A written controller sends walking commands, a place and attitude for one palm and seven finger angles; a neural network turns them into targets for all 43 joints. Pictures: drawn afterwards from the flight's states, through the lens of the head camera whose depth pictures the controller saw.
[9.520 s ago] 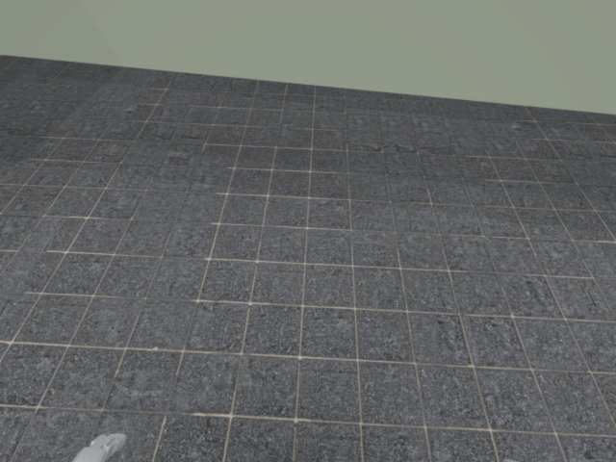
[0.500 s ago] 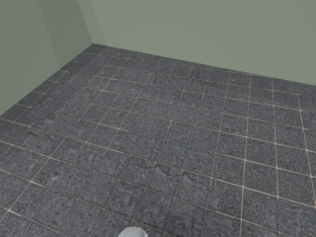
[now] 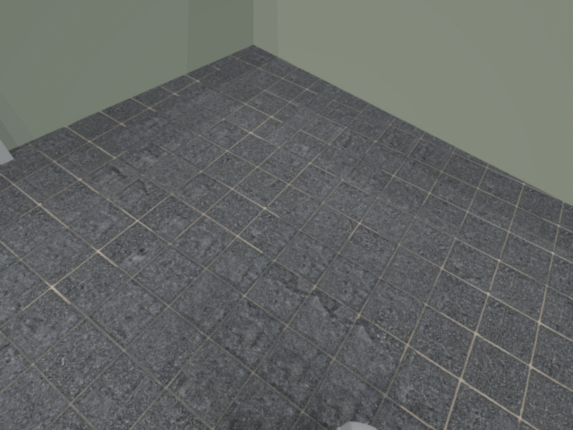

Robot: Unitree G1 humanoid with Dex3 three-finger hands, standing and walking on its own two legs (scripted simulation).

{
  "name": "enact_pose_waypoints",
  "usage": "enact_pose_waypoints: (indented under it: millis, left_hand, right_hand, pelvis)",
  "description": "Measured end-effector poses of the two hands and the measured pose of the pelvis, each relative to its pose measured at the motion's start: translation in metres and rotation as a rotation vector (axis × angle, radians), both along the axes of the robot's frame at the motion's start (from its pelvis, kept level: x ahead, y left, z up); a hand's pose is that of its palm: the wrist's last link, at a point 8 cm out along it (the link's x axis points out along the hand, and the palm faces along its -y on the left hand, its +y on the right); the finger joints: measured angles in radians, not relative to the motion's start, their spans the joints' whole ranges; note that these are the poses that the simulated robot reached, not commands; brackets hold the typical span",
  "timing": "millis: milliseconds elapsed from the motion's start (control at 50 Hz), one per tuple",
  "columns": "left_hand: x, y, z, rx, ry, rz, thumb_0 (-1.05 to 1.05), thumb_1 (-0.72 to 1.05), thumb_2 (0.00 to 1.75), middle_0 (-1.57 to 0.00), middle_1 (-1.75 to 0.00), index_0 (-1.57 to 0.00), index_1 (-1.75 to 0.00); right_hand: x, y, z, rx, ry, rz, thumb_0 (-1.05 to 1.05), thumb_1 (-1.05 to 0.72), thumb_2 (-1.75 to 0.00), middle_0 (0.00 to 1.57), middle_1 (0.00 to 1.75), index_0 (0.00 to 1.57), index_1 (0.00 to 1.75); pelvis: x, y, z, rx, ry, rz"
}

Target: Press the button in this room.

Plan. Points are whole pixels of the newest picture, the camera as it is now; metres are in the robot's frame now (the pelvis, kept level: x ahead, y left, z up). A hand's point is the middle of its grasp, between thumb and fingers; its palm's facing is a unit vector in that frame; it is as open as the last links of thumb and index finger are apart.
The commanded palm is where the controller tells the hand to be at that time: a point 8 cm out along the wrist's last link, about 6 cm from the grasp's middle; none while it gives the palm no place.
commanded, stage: turn or walk to find it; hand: left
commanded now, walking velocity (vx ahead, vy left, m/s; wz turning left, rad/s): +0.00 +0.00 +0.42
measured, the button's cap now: out of the picture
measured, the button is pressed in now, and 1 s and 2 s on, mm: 0 0 0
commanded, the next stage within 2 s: stand and wait in 0.50 s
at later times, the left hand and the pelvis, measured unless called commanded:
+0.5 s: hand out of the picture +0.02 +0.13 -0.14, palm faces +0.21 -0.94 -0.29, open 7.4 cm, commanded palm none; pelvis -0.03 -0.07 +0.00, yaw +13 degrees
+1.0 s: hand out of the picture -0.14 +0.14 -0.18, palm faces +0.39 -0.90 -0.20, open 7.4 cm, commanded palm none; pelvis -0.07 -0.04 +0.00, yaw +19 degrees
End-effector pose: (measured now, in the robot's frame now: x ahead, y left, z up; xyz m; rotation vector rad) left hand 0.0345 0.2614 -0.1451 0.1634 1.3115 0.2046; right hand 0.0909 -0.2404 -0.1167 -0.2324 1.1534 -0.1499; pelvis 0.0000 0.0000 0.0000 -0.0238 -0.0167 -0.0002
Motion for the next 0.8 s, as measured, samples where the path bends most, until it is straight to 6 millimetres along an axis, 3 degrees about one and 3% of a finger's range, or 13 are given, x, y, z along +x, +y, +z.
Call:
enact_pose_waypoints:
  millis: [160, 260, 340, 480, 600, 700, 800]
  left_hand:
    - [0.022, -0.006, 0.015, 0.027, -0.108, 0.007, 0.0, 0.91, 0.9, -0.19, -0.3, -0.19, -0.3]
    - [0.033, -0.027, 0.024, 0.045, -0.166, 0.004, 0.0, 0.91, 0.9, -0.19, -0.3, -0.19, -0.3]
    - [0.029, -0.05, 0.028, 0.07, -0.212, 0.013, 0.0, 0.91, 0.9, -0.19, -0.3, -0.2, -0.3]
    - [-0.023, -0.081, 0.039, 0.078, -0.175, 0.102, 0.0, 0.91, 0.9, -0.2, -0.3, -0.2, -0.3]
    - [-0.069, -0.092, 0.035, 0.07, -0.119, 0.199, 0.0, 0.91, 0.9, -0.2, -0.3, -0.2, -0.3]
    - [-0.114, -0.093, 0.025, 0.046, -0.05, 0.261, 0.0, 0.92, 0.9, -0.2, -0.3, -0.2, -0.3]
    - [-0.164, -0.089, 0.005, -0.003, 0.039, 0.323, 0.0, 0.91, 0.9, -0.2, -0.3, -0.2, -0.3]
  right_hand:
    - [-0.023, 0.002, -0.01, 0.042, 0.045, 0.01, 0.0, -0.9, -0.89, 0.21, 0.3, 0.2, 0.3]
    - [-0.051, -0.017, -0.025, 0.064, 0.116, 0.004, 0.0, -0.9, -0.89, 0.21, 0.3, 0.2, 0.3]
    - [-0.067, -0.04, -0.044, 0.087, 0.166, 0.008, 0.0, -0.9, -0.89, 0.21, 0.3, 0.2, 0.3]
    - [-0.068, -0.072, -0.042, 0.083, 0.21, 0.063, 0.01, -0.9, -0.89, 0.2, 0.3, 0.2, 0.3]
    - [-0.059, -0.082, -0.037, 0.053, 0.229, 0.131, 0.0, -0.91, -0.89, 0.2, 0.3, 0.2, 0.3]
    - [-0.042, -0.069, -0.032, 0.029, 0.217, 0.197, 0.01, -0.91, -0.89, 0.2, 0.3, 0.2, 0.3]
    - [-0.017, -0.034, -0.027, 0.017, 0.128, 0.267, 0.01, -0.91, -0.9, 0.2, 0.3, 0.2, 0.3]
  pelvis:
    - [-0.009, -0.006, 0.001, 0.017, 0.001, 0.057]
    - [-0.017, -0.024, -0.002, 0.028, 0.006, 0.098]
    - [-0.024, -0.045, -0.01, 0.044, 0.011, 0.132]
    - [-0.033, -0.067, -0.001, 0.07, -0.008, 0.212]
    - [-0.038, -0.073, 0.002, 0.071, -0.003, 0.273]
    - [-0.044, -0.068, 0.002, 0.064, 0.007, 0.293]
    - [-0.056, -0.053, -0.004, 0.035, 0.006, 0.303]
